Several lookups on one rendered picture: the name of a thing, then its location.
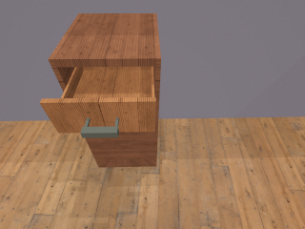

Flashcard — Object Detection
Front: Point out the handle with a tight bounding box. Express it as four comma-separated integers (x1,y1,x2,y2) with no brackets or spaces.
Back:
80,117,119,138

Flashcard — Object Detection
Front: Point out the cabinet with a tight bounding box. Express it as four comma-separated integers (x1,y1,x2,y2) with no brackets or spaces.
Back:
48,13,161,168

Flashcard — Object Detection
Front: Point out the drawer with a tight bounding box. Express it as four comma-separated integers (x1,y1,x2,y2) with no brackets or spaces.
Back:
40,66,156,134

